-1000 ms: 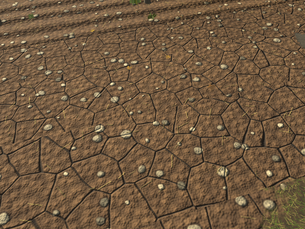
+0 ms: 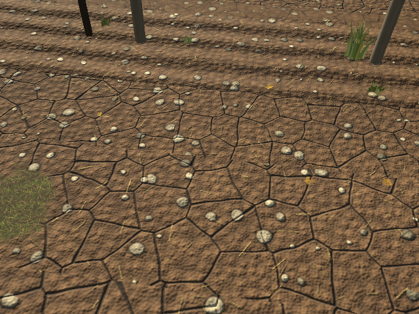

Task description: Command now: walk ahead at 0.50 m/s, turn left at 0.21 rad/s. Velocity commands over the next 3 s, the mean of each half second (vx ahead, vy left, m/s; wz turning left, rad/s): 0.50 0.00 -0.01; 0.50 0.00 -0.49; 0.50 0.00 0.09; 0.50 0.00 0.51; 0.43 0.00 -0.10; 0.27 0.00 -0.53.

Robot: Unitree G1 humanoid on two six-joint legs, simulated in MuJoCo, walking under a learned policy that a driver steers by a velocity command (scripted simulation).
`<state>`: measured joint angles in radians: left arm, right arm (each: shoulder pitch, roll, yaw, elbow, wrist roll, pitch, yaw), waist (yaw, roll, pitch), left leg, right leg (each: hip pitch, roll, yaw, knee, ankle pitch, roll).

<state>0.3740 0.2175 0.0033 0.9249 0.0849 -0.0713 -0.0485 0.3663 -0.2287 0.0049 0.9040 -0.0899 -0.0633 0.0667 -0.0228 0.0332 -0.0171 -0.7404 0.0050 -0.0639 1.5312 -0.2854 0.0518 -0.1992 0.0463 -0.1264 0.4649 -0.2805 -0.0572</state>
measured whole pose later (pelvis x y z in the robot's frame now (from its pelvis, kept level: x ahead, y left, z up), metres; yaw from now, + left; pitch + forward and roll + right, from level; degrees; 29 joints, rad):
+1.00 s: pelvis +0.53 -0.06 -0.02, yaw -20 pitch +1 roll -1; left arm 0.49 0.17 0.03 0.98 0.07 -0.12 -0.03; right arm 0.04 -0.21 -0.01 0.76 -0.10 -0.10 0.04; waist 0.09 0.02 -0.03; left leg -0.67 0.08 -0.07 1.00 0.01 0.02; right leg -0.26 0.11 0.07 0.72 -0.47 -0.10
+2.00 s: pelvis +1.07 -0.18 -0.16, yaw +3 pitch -1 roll -2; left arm 0.51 0.17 0.00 1.04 0.10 -0.12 -0.03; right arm 0.08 -0.20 -0.04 0.86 -0.07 -0.07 0.09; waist 0.09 0.04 0.04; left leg -0.66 0.09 -0.04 0.80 0.06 0.06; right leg 0.07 0.00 -0.26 0.19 -0.24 -0.01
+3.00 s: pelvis +1.54 -0.13 -0.34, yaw -20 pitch +4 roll -1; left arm 0.24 0.24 0.07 0.82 -0.02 0.00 0.04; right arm 0.07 -0.24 -0.05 0.70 0.01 -0.06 -0.05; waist 0.05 0.02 -0.05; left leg -0.65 0.06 -0.10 0.80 -0.14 -0.11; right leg -0.40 0.10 0.12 0.54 -0.21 -0.06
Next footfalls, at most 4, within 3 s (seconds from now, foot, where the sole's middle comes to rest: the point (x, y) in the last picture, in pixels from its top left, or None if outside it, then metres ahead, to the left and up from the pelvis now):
0.26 left None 0.33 0.13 -0.77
0.74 right None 0.48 -0.14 -0.77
1.20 left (210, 255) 0.83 -0.01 -0.94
1.58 right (275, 213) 1.03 -0.29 -0.94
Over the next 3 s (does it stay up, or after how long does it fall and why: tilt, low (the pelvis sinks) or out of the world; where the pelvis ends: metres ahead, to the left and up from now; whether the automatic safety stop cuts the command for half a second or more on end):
stays up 1.54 -0.13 -0.34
